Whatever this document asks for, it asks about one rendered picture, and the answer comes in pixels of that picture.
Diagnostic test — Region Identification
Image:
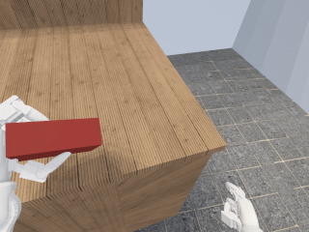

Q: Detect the robot right hand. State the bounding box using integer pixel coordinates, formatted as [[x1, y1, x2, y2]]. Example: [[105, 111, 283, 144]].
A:
[[221, 182, 260, 232]]

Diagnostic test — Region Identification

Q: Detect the robot left forearm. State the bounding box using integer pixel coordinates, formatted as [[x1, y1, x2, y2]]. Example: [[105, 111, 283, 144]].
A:
[[0, 181, 22, 232]]

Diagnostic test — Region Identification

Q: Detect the sponge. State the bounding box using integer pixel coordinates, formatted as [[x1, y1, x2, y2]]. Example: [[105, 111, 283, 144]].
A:
[[5, 118, 102, 161]]

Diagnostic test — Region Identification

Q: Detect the robot left hand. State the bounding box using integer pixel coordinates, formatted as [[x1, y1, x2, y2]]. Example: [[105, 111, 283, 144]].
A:
[[0, 95, 71, 183]]

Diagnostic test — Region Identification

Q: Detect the table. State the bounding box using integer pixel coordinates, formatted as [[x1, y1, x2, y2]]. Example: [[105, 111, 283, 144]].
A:
[[0, 0, 227, 232]]

